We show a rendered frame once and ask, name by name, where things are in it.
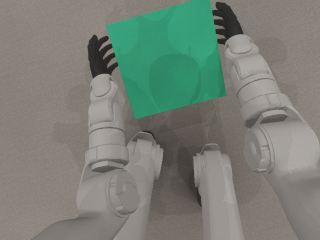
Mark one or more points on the robot left upper arm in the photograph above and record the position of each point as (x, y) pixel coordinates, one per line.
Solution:
(104, 203)

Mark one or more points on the carton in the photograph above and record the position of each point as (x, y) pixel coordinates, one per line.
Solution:
(169, 58)

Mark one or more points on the robot right upper arm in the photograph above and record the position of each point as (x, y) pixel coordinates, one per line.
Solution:
(287, 154)

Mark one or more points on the right robot foot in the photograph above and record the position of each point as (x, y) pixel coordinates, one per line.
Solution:
(199, 197)

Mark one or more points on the right robot thigh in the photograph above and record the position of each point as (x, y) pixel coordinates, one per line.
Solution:
(220, 213)

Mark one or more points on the robot left forearm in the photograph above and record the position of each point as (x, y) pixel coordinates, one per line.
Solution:
(106, 128)

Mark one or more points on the robot left hand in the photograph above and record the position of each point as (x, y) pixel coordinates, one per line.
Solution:
(97, 64)

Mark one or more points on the robot right forearm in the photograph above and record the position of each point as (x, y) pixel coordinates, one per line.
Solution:
(255, 87)

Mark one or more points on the robot right hand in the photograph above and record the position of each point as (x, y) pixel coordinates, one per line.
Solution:
(230, 23)

